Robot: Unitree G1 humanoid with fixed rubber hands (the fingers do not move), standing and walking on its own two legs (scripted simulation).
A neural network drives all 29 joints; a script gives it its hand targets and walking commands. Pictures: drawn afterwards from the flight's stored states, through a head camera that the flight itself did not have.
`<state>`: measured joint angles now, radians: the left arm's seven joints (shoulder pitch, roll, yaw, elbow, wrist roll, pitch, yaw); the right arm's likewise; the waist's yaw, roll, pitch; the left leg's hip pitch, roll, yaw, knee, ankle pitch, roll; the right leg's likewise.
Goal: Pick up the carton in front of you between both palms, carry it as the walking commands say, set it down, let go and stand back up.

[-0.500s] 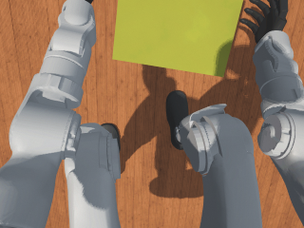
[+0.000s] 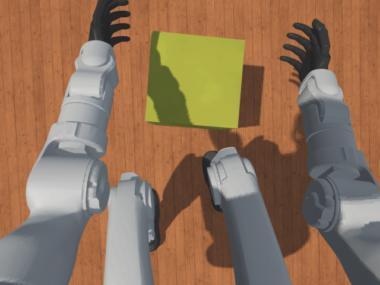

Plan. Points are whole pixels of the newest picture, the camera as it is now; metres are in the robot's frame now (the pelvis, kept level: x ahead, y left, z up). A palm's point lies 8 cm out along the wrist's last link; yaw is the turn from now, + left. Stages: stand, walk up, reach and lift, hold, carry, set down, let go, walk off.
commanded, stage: set down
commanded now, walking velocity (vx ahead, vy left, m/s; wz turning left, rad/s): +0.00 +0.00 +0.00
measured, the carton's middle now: (192, 90) +0.48 -0.10 -0.34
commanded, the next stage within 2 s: let go in 0.54 s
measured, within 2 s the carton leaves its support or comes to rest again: neither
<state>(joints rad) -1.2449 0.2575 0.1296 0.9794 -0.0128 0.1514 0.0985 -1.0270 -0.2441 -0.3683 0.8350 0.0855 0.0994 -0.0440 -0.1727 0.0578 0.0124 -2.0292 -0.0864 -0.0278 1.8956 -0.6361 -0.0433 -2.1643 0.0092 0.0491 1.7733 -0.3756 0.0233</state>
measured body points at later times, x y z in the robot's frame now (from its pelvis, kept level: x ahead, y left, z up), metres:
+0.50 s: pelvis +0.03 +0.00 +0.13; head +0.32 -0.04 +0.48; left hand +0.56 +0.06 +0.03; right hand +0.44 -0.32 +0.03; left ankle +0.08 +0.13 -0.43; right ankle +0.15 -0.13 -0.43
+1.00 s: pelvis +0.08 -0.03 +0.25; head +0.28 -0.05 +0.66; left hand +0.43 +0.12 +0.15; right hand +0.35 -0.30 +0.15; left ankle +0.08 +0.13 -0.43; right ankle +0.15 -0.13 -0.43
